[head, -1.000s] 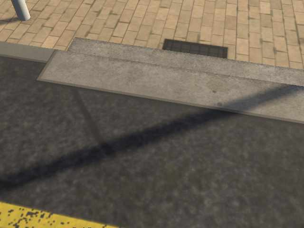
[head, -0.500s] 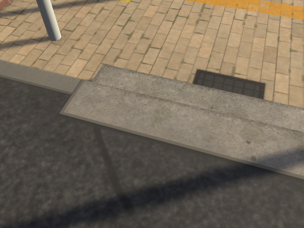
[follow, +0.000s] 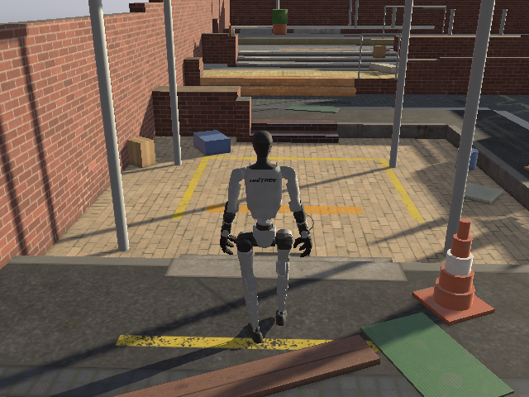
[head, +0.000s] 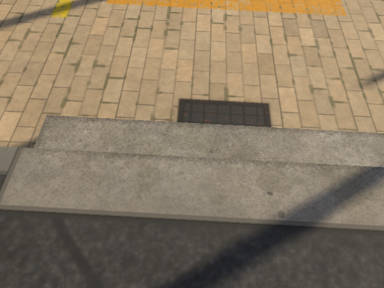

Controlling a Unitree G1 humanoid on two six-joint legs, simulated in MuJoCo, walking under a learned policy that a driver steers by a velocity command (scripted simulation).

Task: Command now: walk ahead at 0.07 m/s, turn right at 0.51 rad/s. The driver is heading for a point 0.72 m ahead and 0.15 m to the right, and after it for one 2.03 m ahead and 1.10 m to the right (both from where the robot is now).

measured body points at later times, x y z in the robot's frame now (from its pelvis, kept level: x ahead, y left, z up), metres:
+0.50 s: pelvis +0.02 +0.00 +0.00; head +0.05 -0.01 +0.45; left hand +0.18 +0.24 -0.12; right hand +0.06 -0.29 -0.13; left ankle +0.05 +0.14 -0.71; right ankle +0.05 -0.09 -0.74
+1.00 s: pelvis +0.11 -0.04 +0.00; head +0.13 -0.04 +0.45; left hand +0.36 +0.13 -0.11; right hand -0.02 -0.26 -0.14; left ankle +0.04 +0.12 -0.74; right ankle +0.15 -0.17 -0.73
